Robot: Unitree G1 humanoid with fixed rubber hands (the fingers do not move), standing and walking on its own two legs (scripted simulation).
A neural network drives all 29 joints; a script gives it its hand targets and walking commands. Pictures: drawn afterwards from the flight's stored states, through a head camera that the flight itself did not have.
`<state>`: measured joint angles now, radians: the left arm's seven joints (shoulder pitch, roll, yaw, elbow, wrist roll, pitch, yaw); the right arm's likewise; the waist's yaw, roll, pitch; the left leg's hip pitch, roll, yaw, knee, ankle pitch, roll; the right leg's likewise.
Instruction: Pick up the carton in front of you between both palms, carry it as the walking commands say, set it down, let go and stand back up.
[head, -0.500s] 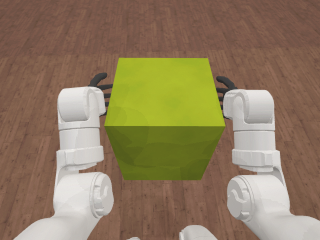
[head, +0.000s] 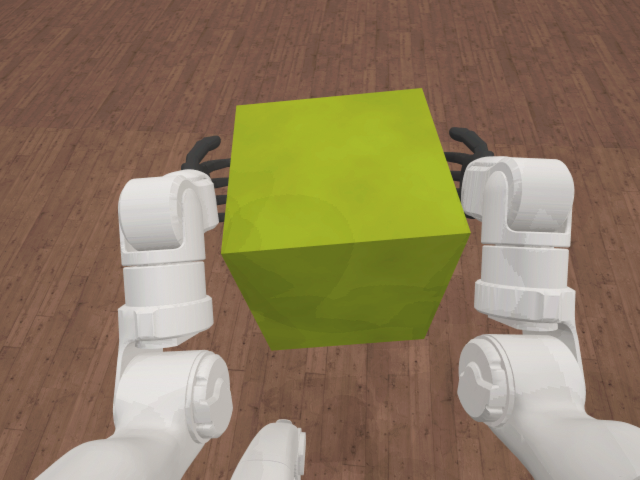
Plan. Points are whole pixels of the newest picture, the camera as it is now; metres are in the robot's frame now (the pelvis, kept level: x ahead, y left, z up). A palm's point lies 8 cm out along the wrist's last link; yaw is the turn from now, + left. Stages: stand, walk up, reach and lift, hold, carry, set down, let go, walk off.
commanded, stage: carry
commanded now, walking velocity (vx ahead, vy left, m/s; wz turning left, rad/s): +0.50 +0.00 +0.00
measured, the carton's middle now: (338, 232) +0.38 +0.02 +0.08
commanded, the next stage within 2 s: none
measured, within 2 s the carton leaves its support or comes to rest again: neither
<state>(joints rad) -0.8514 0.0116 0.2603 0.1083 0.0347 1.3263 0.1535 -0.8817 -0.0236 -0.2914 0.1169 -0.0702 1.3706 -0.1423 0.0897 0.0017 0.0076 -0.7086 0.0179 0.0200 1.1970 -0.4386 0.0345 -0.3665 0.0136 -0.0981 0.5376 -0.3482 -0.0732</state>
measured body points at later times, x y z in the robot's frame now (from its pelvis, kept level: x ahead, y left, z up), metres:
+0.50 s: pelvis +0.28 +0.04 +0.02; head +0.33 +0.04 +0.47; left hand +0.70 +0.16 +0.18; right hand +0.66 -0.15 +0.18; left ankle +0.25 +0.12 -0.71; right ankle +0.39 -0.09 -0.65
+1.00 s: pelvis +0.58 +0.02 +0.04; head +0.61 +0.02 +0.49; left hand +0.96 +0.19 +0.21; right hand +0.98 -0.11 +0.21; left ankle +0.72 +0.13 -0.66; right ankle +0.48 -0.07 -0.69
